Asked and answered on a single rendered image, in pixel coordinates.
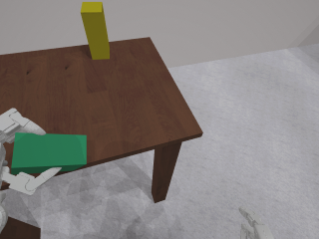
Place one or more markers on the table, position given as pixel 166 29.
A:
pixel 125 105

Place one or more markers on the sponge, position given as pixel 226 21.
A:
pixel 34 153

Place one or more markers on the robot left hand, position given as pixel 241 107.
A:
pixel 10 123

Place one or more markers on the robot right hand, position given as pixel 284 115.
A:
pixel 259 231

